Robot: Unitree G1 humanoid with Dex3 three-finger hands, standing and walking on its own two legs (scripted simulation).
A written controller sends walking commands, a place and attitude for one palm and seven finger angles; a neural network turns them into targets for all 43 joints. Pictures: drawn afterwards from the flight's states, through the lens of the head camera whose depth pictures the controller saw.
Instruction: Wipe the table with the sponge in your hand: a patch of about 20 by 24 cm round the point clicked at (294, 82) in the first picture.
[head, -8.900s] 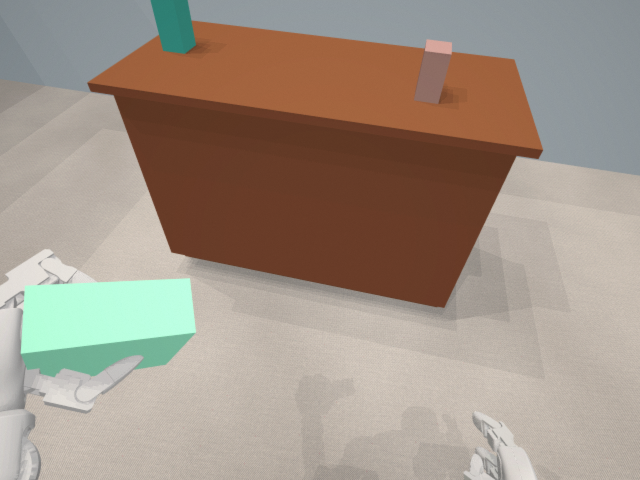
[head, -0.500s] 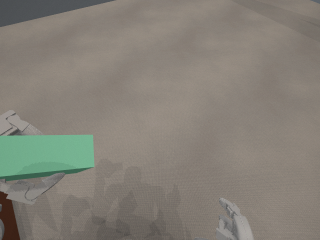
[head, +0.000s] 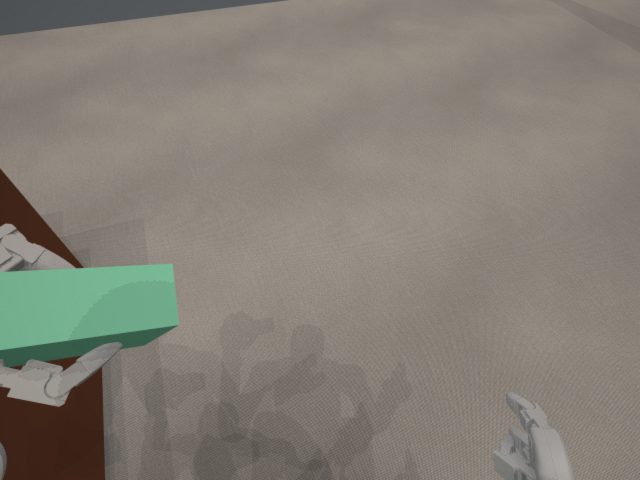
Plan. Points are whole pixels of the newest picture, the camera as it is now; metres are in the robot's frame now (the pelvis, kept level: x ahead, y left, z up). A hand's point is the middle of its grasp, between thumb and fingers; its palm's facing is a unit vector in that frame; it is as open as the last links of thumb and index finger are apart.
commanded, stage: turn to face it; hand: left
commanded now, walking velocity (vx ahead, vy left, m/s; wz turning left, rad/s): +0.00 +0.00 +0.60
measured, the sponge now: (108, 315) +0.23 +0.20 +0.16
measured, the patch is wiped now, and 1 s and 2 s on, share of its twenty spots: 0.00 0.00 0.00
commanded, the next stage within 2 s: none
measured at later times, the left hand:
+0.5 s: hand out of the picture +0.05 +0.26 +0.16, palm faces +0.58 -0.65 -0.48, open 9.3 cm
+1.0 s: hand out of the picture -0.11 +0.27 +0.17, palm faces +0.75 -0.48 -0.45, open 9.3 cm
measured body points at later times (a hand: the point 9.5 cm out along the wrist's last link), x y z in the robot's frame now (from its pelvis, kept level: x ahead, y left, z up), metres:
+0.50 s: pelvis -0.08 -0.04 +0.00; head -0.03 -0.05 +0.44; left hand +0.02 +0.29 +0.19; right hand +0.15 -0.18 -0.11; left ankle -0.05 +0.12 -0.71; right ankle -0.08 -0.13 -0.74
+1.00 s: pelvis -0.15 -0.05 +0.00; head -0.13 -0.02 +0.45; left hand -0.15 +0.29 +0.20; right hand +0.12 -0.13 -0.08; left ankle -0.19 +0.06 -0.73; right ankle -0.08 -0.15 -0.67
